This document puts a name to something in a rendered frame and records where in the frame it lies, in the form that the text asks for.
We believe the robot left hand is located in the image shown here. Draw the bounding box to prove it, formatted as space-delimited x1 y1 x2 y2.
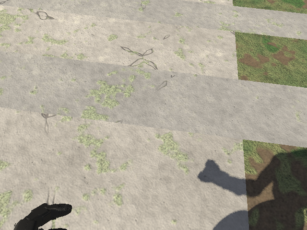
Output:
13 203 72 230

